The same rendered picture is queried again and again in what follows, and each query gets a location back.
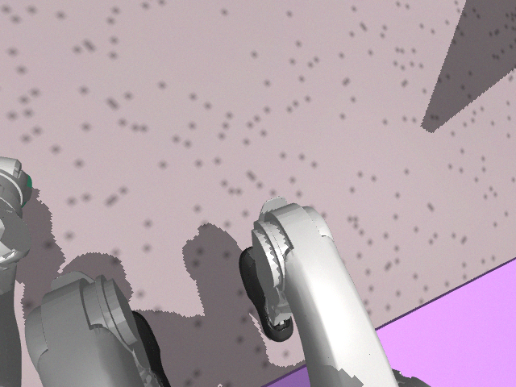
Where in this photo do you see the right robot hand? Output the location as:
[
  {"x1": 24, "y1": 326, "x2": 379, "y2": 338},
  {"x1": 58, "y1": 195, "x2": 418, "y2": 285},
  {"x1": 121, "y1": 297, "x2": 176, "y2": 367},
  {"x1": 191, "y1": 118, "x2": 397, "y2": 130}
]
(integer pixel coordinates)
[{"x1": 392, "y1": 369, "x2": 430, "y2": 387}]

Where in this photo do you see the left robot arm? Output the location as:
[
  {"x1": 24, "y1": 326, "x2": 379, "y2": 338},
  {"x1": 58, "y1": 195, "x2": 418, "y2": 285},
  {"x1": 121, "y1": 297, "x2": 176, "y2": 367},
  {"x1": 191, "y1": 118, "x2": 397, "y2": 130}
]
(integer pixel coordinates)
[{"x1": 0, "y1": 156, "x2": 31, "y2": 387}]

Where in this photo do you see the can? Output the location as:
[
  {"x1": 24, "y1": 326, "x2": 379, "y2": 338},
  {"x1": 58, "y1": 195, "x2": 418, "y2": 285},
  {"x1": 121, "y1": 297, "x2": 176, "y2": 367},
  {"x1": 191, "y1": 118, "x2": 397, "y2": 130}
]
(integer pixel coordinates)
[{"x1": 21, "y1": 175, "x2": 32, "y2": 208}]

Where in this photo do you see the left robot foot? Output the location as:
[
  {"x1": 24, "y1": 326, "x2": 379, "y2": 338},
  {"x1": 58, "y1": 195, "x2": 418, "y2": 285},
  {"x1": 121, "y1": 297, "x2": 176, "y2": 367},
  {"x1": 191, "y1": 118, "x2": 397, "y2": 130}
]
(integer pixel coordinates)
[{"x1": 132, "y1": 311, "x2": 171, "y2": 387}]

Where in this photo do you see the right robot foot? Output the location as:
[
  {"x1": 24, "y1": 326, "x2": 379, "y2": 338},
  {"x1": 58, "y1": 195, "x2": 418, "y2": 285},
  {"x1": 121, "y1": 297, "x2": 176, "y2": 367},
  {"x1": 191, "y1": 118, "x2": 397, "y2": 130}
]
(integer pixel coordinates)
[{"x1": 239, "y1": 247, "x2": 293, "y2": 342}]

